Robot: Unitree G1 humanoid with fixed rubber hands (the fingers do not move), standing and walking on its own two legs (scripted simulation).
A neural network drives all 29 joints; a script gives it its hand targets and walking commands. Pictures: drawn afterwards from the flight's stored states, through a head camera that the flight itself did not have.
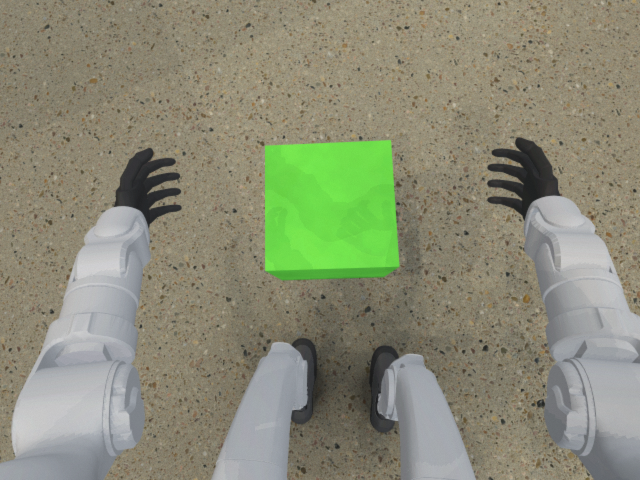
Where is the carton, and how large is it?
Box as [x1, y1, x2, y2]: [265, 140, 398, 279]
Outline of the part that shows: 390,140 265,146 266,271 281,279 375,277 384,276 398,266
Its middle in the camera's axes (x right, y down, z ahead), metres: +0.03 -0.04 +0.95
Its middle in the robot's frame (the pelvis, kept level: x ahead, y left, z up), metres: +0.52 +0.05 -0.55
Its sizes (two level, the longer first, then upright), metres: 0.274 0.274 0.263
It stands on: the floor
